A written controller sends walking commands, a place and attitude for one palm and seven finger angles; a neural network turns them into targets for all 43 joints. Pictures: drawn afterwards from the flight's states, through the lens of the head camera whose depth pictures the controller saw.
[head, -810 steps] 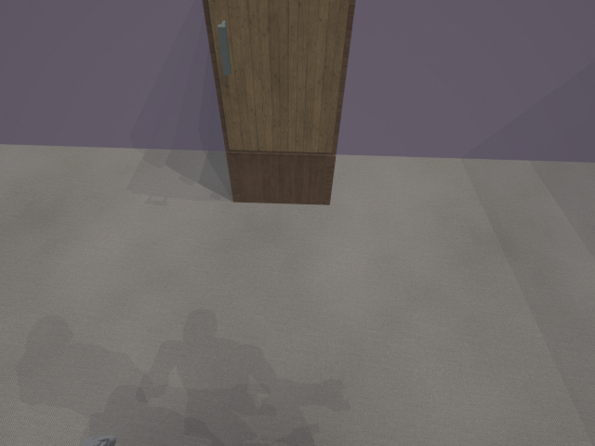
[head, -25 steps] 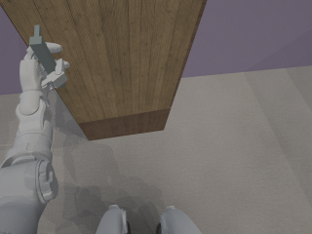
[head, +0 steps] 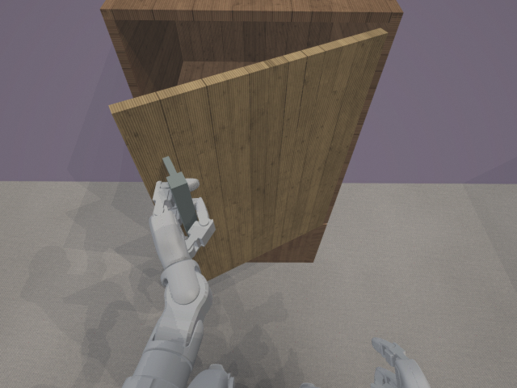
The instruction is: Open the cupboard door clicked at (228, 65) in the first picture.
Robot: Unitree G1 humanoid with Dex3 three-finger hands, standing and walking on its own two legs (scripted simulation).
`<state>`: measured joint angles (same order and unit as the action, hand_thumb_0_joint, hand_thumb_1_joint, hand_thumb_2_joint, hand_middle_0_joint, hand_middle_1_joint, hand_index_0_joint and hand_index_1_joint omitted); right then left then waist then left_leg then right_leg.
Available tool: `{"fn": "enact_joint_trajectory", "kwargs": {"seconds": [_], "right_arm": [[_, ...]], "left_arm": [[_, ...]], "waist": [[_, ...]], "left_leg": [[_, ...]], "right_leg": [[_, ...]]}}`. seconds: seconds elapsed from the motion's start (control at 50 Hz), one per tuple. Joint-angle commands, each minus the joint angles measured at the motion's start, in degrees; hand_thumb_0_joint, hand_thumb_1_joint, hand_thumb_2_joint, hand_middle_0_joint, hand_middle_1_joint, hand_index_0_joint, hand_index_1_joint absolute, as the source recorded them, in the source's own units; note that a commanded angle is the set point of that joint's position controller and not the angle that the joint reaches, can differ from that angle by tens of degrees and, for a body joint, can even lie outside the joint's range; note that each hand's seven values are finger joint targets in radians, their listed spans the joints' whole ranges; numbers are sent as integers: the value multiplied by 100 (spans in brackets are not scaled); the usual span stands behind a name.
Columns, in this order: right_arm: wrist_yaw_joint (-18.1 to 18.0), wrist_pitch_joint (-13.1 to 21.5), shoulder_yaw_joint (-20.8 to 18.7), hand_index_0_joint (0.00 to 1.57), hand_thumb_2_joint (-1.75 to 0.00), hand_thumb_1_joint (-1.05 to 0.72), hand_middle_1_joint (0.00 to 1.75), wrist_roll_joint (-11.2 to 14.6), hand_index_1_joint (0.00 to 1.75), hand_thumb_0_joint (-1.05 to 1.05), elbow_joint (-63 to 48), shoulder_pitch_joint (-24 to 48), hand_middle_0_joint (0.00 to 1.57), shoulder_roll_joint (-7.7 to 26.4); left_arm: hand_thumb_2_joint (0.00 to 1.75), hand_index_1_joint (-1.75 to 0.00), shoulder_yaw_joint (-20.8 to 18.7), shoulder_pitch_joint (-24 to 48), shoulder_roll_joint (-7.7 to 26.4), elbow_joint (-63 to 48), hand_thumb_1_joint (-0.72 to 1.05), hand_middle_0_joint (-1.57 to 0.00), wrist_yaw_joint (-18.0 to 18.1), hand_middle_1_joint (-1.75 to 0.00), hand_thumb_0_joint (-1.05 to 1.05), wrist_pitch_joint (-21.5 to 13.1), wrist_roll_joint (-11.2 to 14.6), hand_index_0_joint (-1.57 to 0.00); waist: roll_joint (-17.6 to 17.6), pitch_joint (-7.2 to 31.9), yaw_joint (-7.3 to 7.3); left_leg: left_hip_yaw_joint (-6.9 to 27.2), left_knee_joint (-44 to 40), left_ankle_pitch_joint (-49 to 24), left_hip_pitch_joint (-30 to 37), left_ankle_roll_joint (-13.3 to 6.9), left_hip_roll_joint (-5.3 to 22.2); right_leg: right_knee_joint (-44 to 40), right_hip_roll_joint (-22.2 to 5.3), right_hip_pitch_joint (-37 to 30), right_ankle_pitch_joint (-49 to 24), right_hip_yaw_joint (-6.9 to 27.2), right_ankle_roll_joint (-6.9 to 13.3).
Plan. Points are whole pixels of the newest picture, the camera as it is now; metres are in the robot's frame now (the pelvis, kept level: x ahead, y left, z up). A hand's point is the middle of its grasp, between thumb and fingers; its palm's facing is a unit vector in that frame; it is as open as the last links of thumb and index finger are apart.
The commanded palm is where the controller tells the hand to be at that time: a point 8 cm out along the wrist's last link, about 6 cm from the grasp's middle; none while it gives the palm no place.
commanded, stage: pull the door open along its arc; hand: left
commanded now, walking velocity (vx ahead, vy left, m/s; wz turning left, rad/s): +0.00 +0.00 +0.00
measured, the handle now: (181, 200) +0.39 +0.15 +0.06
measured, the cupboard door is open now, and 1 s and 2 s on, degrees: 28 41 43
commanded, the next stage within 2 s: open thumb and fingers to let go in 0.20 s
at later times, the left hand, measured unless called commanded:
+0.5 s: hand (244, 262) +0.29 +0.04 +0.05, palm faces +0.41 -0.91 -0.03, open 6.6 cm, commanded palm +0.24 +0.08 +0.05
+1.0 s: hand (243, 265) +0.29 +0.04 +0.05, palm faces +0.39 -0.92 -0.02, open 14.4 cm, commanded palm +0.24 +0.08 +0.05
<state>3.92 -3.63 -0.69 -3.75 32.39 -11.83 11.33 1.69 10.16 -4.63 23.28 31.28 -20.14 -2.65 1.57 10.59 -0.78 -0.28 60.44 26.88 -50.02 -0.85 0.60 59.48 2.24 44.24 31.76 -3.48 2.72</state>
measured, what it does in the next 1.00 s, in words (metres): stands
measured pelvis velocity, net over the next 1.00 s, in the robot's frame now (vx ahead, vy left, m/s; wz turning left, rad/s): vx -0.01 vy -0.04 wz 0.05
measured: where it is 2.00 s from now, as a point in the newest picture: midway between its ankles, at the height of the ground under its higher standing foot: outside the picture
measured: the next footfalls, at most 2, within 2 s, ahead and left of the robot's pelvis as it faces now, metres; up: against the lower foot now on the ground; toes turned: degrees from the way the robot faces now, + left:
none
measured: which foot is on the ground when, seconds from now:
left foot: down 0.00-1.00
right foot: down 0.00-1.00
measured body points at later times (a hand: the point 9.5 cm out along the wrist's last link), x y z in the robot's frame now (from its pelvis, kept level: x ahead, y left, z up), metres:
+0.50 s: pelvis -0.01 -0.05 +0.00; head +0.02 -0.07 +0.45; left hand +0.26 +0.09 +0.05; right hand +0.17 -0.26 -0.10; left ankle +0.02 +0.11 -0.67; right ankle -0.03 -0.09 -0.67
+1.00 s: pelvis -0.01 -0.04 +0.00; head +0.03 -0.06 +0.45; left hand +0.26 +0.09 +0.05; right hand +0.16 -0.26 -0.11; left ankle +0.02 +0.11 -0.67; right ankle -0.03 -0.09 -0.67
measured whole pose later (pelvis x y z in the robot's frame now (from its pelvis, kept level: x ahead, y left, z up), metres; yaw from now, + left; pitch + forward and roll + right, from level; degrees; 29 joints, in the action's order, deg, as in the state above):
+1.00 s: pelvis -0.01 -0.04 +0.00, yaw +3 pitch +14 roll +2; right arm 0.1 1.2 -0.2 -4.2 33.9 -11.7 10.8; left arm 11.4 -3.6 -6.2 13.8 32.8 -18.2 -4.7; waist 1.7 10.3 -0.7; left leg 2.1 58.4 24.7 -48.1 2.4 -0.1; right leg 60.8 1.8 43.1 32.3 -5.8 5.9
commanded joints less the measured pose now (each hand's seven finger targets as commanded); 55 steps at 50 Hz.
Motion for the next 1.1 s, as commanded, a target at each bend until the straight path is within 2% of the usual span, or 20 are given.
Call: {"fn": "enact_joint_trajectory", "kwargs": {"seconds": [0.0,0.08,0.12,0.18,0.22,0.24,0.28,0.3,0.36,0.4,0.48,0.52,0.58,0.62,0.68,0.72,0.78,0.88,0.98,1.08], "right_arm": [[-107,256,-237,20,-90,-90,30,-47,30,0,-702,71,20,551],[-165,388,-158,20,-90,-90,30,-50,30,0,-794,238,20,447],[-163,485,-116,20,-90,-90,30,-22,30,0,-869,393,20,375],[-184,579,-57,20,-90,-90,30,1,30,0,-960,463,20,338],[-220,597,-8,20,-90,-90,30,19,30,0,-940,559,20,326],[-246,609,5,20,-90,-90,30,4,30,0,-919,586,20,324],[-326,642,29,20,-90,-90,30,-23,30,0,-752,646,20,333],[-355,640,1,20,-90,-90,30,-39,30,0,-718,683,20,320],[-371,670,-1,20,-90,-90,30,-41,30,0,-705,676,20,288],[-373,684,-47,20,-90,-90,30,-52,30,0,-692,587,20,299],[-368,687,-78,20,-90,-90,30,-35,30,0,-682,484,20,335],[-360,698,-92,20,-90,-90,30,-43,30,0,-685,442,20,338],[-363,709,-118,20,-90,-90,30,-34,30,0,-696,413,20,364],[-359,710,-130,20,-90,-90,30,-31,30,0,-698,376,20,365],[-372,714,-140,20,-90,-90,30,-18,30,0,-693,344,20,382],[-369,735,-130,20,-90,-90,30,-26,30,0,-697,368,20,377],[-379,754,-144,20,-90,-90,30,-22,30,0,-694,360,20,393],[-393,748,-135,20,-90,-90,30,-21,30,0,-692,339,20,390],[-393,723,-117,20,-90,-90,30,-16,30,0,-737,363,20,378],[-379,743,-91,20,-90,-90,30,-26,30,0,-747,464,20,375]], "left_arm": [[90,-135,758,756,-457,-1564,90,-40,283,-135,0,-174,-386,-40],[90,-135,1184,53,-716,-1842,90,-40,242,-135,0,-49,-568,-40],[90,-135,1502,-280,-1003,-2151,90,-40,206,-135,0,-19,-532,-40],[90,-135,1395,-1188,-845,-2400,90,-40,162,-135,0,110,-426,-40],[90,-135,1342,-974,-806,-2483,90,-40,194,-135,0,186,-343,-40],[90,-135,1249,-746,-771,-2411,90,-40,245,-135,0,215,-306,-40],[90,-135,970,91,-493,-2267,90,-40,389,-135,0,197,-303,-40],[87,-134,825,93,-420,-2174,83,-40,427,-134,0,168,-305,-40],[78,-132,794,-67,-426,-2033,62,-38,374,-132,0,105,-283,-38],[72,-130,774,-70,-394,-2098,48,-37,334,-130,0,52,-290,-37],[60,-127,853,-138,-415,-2034,20,-35,212,-127,0,6,-283,-35],[54,-126,911,-154,-487,-2115,6,-34,193,-126,0,-37,-281,-34],[45,-124,783,-298,-349,-2102,-15,-32,154,-124,0,-81,-251,-32],[39,-122,851,-313,-395,-2263,-29,-32,136,-122,0,-122,-256,-32],[30,-120,825,-411,-326,-2283,-50,-30,118,-120,0,-138,-268,-30],[30,-120,930,-365,-436,-2270,-50,-30,117,-120,0,-147,-272,-30],[30,-105,944,-279,-433,-2292,-50,-27,144,-105,0,-184,-305,-27],[30,-80,882,-221,-370,-2268,-50,-23,182,-80,0,-161,-286,-23],[30,-55,933,-274,-471,-2169,-50,-19,232,-55,0,-80,-308,-19],[30,-30,1092,52,-681,-2061,-50,-15,335,-30,0,-31,-344,-15]], "waist": [[-369,1622,-148],[-453,1273,-144],[-346,1309,-133],[-473,1257,9],[-433,990,-59],[-540,883,-67],[-666,690,-191],[-666,720,-127],[-687,910,-65],[-735,1181,-36],[-823,1144,-104],[-757,1238,-94],[-941,1246,-51],[-832,1372,-62],[-921,1291,-77],[-788,1210,-99],[-804,1207,-111],[-719,1341,-78],[-722,1265,-64],[-602,1147,-127]], "left_leg": [[138,-636,-1965,1708,-8,-51],[156,-691,-1704,1604,-16,-63],[154,-682,-1600,1655,-18,-87],[169,-704,-1491,1533,10,-125],[168,-683,-1196,1398,26,-158],[184,-646,-1032,1283,30,-180],[226,-517,-812,1070,22,-189],[228,-483,-720,977,45,-202],[236,-454,-755,845,57,-228],[239,-438,-922,821,59,-224],[254,-418,-983,731,57,-218],[242,-407,-1040,765,56,-217],[268,-403,-1023,657,57,-220],[243,-405,-1107,735,55,-222],[255,-402,-1089,704,53,-210],[241,-393,-1046,732,49,-210],[254,-392,-1024,805,28,-193],[230,-397,-1094,852,31,-209],[222,-455,-1192,1025,20,-191],[225,-457,-1058,1146,3,-171]], "right_leg": [[-850,-42,-721,-2658,76,-106],[-1011,-112,-772,-2532,128,-95],[-1051,-163,-826,-2568,154,-121],[-1146,-214,-1067,-2715,233,-159],[-1290,-298,-955,-2440,361,-210],[-1376,-335,-882,-2204,439,-241],[-1521,-416,-676,-1818,668,-293],[-1576,-475,-700,-1622,794,-307],[-1605,-578,-938,-1849,996,-347],[-1509,-618,-1181,-2386,1059,-386],[-1466,-664,-1281,-2805,1101,-423],[-1393,-670,-1298,-2996,1072,-432],[-1398,-688,-1393,-3060,1123,-452],[-1333,-692,-1450,-3296,1096,-452],[-1350,-680,-1422,-3207,1094,-443],[-1337,-674,-1267,-3074,1044,-439],[-1313,-606,-1102,-2780,948,-389],[-1280,-598,-1170,-2869,920,-387],[-1195,-492,-1014,-2808,680,-326],[-1167,-390,-640,-2203,495,-257]]}}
